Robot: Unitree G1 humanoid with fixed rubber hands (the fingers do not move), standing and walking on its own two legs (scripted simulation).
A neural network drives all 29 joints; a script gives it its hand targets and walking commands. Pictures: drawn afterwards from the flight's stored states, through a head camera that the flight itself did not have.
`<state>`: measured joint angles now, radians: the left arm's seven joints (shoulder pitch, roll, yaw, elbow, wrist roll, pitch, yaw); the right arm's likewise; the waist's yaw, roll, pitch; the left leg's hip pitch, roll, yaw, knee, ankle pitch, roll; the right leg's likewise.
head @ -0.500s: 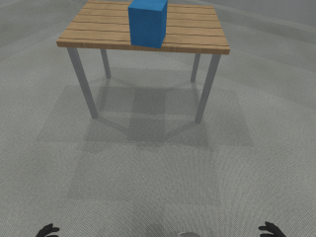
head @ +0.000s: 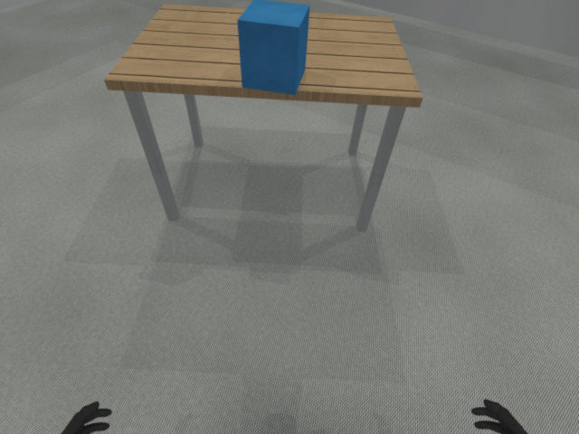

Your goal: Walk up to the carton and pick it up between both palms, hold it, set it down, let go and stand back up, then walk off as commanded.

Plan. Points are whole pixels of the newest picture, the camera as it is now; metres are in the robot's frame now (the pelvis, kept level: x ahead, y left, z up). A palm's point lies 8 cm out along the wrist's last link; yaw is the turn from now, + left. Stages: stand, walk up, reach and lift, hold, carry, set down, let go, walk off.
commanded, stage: stand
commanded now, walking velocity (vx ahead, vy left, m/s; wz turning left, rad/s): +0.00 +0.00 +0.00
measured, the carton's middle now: (275, 47) +1.12 -0.02 +0.03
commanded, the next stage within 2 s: none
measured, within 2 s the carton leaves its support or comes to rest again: neither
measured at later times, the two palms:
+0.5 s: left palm out of the picture +0.14 +0.30 -0.07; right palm out of the picture +0.11 -0.31 -0.06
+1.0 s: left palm out of the picture +0.15 +0.30 -0.07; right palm out of the picture +0.11 -0.31 -0.06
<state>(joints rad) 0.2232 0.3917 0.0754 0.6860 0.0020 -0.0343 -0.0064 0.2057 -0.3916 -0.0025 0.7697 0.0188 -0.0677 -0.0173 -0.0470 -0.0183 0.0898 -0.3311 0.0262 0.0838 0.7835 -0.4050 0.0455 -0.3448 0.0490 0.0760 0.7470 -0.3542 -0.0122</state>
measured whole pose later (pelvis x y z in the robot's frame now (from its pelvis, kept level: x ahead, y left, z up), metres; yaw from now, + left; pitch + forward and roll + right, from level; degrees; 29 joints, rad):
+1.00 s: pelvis +0.01 +0.00 +0.01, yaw +0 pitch -2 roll -1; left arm 0.22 0.39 0.08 0.69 0.00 -0.03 -0.01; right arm 0.20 -0.39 0.00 0.77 0.02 -0.07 -0.02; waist -0.05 -0.02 0.08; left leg -0.27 0.03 0.08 0.66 -0.35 0.04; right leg -0.28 0.05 0.08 0.61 -0.29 -0.01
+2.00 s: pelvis +0.01 -0.01 +0.02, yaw +0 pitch -3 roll -1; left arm 0.21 0.39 0.08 0.69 0.00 -0.02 -0.02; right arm 0.20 -0.39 0.00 0.77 0.02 -0.07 -0.01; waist -0.05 -0.02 0.07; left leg -0.24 0.03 0.08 0.61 -0.33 0.04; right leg -0.25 0.05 0.08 0.57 -0.27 -0.01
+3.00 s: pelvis +0.01 -0.01 +0.02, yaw +0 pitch -3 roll -1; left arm 0.21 0.39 0.08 0.69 0.00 -0.02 -0.02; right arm 0.20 -0.39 0.00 0.77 0.02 -0.06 -0.01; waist -0.05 -0.02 0.06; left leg -0.23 0.03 0.08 0.59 -0.31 0.04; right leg -0.24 0.05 0.08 0.55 -0.26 -0.01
